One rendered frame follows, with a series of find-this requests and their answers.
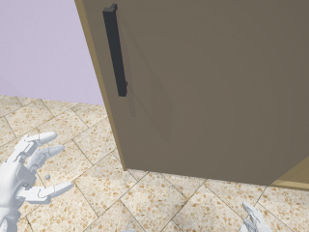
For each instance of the right robot hand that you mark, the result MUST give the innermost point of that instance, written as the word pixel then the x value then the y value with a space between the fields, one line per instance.
pixel 257 223

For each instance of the left robot forearm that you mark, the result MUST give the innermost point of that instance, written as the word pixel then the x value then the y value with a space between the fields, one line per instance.
pixel 9 216

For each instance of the wardrobe door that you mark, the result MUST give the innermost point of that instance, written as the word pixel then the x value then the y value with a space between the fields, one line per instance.
pixel 299 173
pixel 216 89

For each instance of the left robot hand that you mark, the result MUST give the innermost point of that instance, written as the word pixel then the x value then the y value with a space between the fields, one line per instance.
pixel 13 173

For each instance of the handle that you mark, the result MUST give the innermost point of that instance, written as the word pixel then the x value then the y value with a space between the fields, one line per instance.
pixel 112 32

